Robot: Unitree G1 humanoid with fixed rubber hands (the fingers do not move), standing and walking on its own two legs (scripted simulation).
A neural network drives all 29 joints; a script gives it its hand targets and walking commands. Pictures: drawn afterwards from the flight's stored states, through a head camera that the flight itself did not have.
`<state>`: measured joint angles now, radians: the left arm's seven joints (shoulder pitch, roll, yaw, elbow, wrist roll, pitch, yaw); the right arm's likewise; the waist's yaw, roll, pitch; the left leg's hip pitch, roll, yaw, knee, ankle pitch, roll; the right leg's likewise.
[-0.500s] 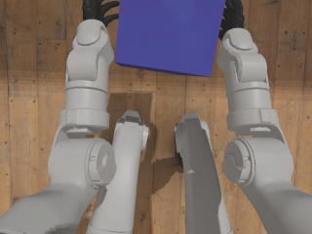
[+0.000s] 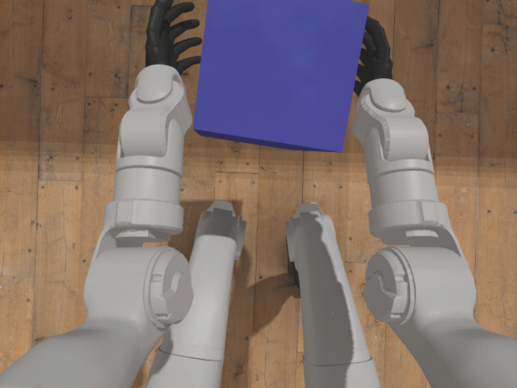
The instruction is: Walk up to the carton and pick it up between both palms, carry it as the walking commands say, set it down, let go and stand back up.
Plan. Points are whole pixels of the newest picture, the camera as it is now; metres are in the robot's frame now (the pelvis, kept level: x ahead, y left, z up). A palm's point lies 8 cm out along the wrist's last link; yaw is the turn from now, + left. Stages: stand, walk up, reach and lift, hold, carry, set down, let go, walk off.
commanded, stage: reach and lift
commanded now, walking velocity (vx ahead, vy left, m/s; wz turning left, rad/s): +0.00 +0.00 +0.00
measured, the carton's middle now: (263, 87) +0.51 +0.02 -0.14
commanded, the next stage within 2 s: none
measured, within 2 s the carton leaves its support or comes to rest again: neither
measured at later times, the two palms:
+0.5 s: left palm (142, 55) +0.48 +0.14 +0.01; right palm (396, 74) +0.48 -0.12 -0.01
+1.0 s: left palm out of the picture +0.47 +0.14 +0.13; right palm (473, 24) +0.47 -0.12 +0.10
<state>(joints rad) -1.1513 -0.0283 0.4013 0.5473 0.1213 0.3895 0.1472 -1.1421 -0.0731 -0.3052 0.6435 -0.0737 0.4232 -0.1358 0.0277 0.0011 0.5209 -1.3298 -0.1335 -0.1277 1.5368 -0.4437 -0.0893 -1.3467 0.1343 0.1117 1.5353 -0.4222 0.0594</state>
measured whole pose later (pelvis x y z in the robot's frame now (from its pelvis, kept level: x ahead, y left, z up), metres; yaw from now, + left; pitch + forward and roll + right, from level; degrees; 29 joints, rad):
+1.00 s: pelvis +0.10 +0.00 +0.14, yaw +0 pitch +15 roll +1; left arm -0.62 -0.20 0.44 0.66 0.31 0.30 0.09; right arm -0.61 0.10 -0.37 0.75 -0.24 0.34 -0.08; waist 0.05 -0.01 -0.05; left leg -0.83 -0.09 -0.15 0.93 -0.36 -0.04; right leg -0.84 0.10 0.15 0.95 -0.35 0.02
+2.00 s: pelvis +0.12 +0.00 +0.20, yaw +1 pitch -5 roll +0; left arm -0.40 -0.20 0.25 0.43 0.25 0.65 0.10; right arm -0.36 0.12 -0.18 0.46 -0.20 0.69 -0.08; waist 0.03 0.01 0.01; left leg -0.18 -0.05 -0.18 0.50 -0.23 -0.02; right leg -0.18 0.06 0.14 0.49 -0.22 0.00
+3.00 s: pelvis +0.12 +0.01 +0.20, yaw +0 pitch -6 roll -1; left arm -0.38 -0.19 0.22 0.39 0.24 0.72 0.09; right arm -0.32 0.14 -0.17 0.40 -0.20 0.76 -0.09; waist 0.01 0.02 0.00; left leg -0.14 -0.05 -0.16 0.49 -0.23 -0.01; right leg -0.14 0.06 0.14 0.46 -0.21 0.01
